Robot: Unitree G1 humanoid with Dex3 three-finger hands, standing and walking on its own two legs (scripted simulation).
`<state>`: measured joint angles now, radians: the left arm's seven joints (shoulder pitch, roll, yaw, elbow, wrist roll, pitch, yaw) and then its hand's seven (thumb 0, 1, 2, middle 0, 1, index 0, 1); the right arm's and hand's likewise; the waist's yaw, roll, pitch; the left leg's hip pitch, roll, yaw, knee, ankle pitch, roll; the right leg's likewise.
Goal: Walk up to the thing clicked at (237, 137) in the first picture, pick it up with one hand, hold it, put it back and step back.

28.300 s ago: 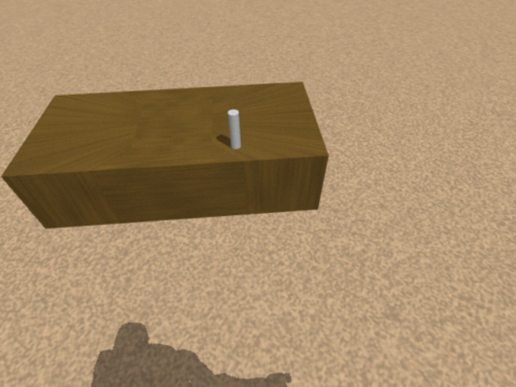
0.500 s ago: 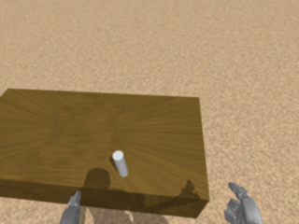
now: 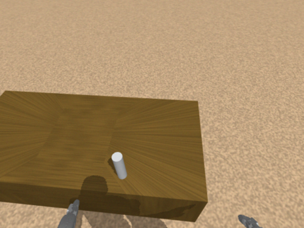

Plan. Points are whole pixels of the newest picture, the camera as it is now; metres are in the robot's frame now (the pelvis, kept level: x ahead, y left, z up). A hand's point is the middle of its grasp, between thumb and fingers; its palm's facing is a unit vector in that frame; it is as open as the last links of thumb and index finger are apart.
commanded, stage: home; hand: left
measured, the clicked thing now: (119, 166) +0.45 +0.17 -0.30
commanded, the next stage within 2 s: stand in 1.48 s
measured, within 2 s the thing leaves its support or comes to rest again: neither
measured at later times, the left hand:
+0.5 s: hand out of the picture +0.04 +0.26 -0.12, palm faces +0.01 -0.93 -0.38, open 17.5 cm
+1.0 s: hand out of the picture +0.01 +0.26 -0.12, palm faces -0.01 -0.93 -0.36, open 17.5 cm
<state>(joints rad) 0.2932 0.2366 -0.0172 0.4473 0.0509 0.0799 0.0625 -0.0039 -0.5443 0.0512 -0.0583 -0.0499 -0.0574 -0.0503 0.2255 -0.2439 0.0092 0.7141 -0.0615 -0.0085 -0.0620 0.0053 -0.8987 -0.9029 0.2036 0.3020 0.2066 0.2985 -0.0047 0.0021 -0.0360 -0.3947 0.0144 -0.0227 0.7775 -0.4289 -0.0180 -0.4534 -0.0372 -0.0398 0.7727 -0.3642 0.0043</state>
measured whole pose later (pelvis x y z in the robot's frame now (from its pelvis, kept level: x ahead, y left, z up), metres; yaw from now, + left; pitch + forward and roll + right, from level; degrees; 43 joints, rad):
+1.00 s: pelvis -0.02 +0.01 +0.03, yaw +0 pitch -4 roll +0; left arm 0.20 0.32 -0.02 1.12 0.02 0.00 0.02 0.00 -0.54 0.05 -0.06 -0.05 -0.06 -0.05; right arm 0.21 -0.34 0.00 1.08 -0.02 0.02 0.00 0.00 -0.90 -0.90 0.20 0.30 0.21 0.30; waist 0.01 0.02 0.03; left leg -0.12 -0.01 -0.02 0.39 -0.20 0.00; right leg -0.18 -0.06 -0.04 0.40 -0.15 0.03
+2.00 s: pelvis +0.00 -0.01 +0.04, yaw +0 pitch -3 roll +0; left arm 0.11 0.33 0.00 1.14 0.01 -0.01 0.01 0.00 0.44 0.78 -0.20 -0.28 -0.20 -0.28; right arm 0.13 -0.35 0.00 1.11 -0.02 0.01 0.00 0.00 -0.90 -0.90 0.20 0.30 0.21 0.30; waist 0.00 0.03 0.04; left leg -0.06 0.02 -0.03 0.31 -0.20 -0.03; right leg -0.13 -0.03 -0.06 0.34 -0.16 0.00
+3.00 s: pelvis +0.01 -0.01 +0.04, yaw +0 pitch -2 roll +0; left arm 0.11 0.33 0.00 1.12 0.01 -0.01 0.00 0.01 0.90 0.90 -0.21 -0.30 -0.20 -0.30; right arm 0.13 -0.36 0.00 1.11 -0.02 0.00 0.00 0.00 -0.90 -0.90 0.20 0.30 0.21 0.30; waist 0.00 0.02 0.05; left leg -0.05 0.03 -0.02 0.29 -0.21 -0.04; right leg -0.13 -0.02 -0.05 0.34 -0.17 -0.01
